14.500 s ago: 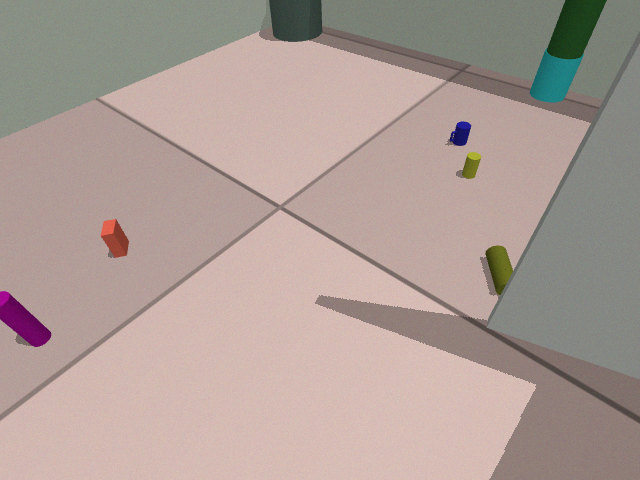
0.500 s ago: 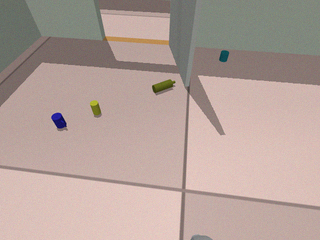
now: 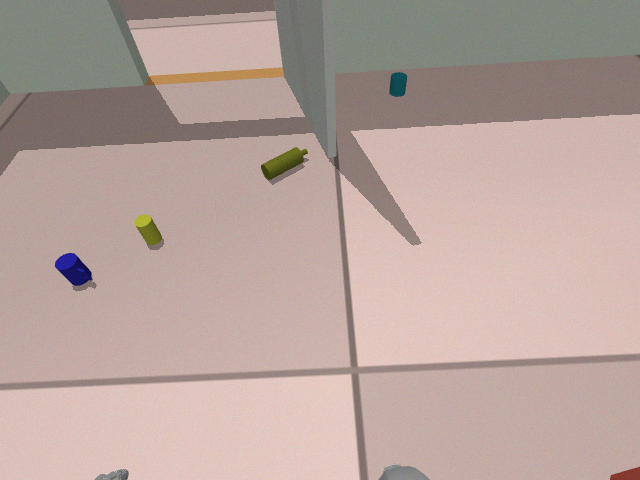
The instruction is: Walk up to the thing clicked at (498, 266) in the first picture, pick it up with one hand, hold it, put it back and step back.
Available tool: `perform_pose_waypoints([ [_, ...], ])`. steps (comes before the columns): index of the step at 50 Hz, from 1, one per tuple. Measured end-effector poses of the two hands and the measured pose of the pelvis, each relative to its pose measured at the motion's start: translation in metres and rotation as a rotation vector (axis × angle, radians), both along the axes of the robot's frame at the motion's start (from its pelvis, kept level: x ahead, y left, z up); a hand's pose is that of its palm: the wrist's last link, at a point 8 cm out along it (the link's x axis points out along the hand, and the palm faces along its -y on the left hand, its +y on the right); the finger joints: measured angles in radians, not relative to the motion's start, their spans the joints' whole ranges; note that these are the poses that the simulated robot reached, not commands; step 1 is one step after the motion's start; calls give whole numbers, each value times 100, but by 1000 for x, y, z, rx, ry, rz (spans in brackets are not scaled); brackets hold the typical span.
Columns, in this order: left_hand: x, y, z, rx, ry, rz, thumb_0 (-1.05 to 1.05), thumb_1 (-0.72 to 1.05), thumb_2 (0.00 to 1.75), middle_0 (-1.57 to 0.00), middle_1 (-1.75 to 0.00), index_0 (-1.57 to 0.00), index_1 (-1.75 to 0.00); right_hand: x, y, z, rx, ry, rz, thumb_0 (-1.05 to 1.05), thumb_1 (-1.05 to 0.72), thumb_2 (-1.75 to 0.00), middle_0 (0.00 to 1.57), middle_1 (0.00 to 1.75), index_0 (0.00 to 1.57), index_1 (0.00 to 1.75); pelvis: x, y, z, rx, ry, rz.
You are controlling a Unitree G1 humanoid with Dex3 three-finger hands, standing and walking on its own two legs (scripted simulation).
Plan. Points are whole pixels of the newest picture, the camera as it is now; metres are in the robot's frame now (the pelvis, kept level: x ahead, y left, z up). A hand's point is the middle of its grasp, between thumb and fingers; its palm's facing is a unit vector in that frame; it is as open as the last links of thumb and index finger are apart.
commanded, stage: walk up
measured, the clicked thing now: (286, 161) +1.52 +0.17 -0.70
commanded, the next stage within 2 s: stand in 0.70 s
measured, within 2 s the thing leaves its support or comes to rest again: neither
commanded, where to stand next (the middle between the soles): +0.08 +0.01 m, yaw -4 degrees
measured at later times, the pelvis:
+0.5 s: pelvis -0.01 +0.01 +0.02, yaw -4 degrees
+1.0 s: pelvis +0.01 +0.02 +0.04, yaw -3 degrees
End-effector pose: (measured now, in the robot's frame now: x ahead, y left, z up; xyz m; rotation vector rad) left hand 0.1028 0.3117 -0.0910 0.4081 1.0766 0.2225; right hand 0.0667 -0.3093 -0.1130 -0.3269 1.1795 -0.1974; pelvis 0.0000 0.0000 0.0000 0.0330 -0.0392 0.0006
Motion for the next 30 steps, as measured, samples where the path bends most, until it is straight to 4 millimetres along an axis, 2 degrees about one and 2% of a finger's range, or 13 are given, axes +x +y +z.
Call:
perform_pose_waypoints([
  [5, 11, -5, -6, -25, 1, -44, 1, 91, 90, -21, -30, -21, -30, -11, -6, 8, -17, 7, -33, 1, -91, -90, 21, 30, 20, 30, 0, -2, 1, -30, 7, -34],
  [11, 0, -10, -7, -31, 54, -48, 1, 91, 90, -21, -30, -21, -30, -10, -12, 9, -22, 4, -60, 1, -91, -90, 21, 30, 20, 30, -1, -2, 5, -27, 2, -42],
  [16, -2, -13, -2, -44, 80, -47, 1, 91, 90, -21, -30, -21, -30, -10, -7, 9, -3, -4, -70, 1, -91, -90, 20, 30, 20, 30, -1, 3, 11, -27, 1, -53],
  [30, 8, -8, 9, -45, 72, -59, 1, 91, 90, -21, -30, -20, -30, -10, 8, 14, 34, -11, -91, 1, -91, -90, 21, 30, 20, 30, -6, 9, 21, -20, -3, -87],
])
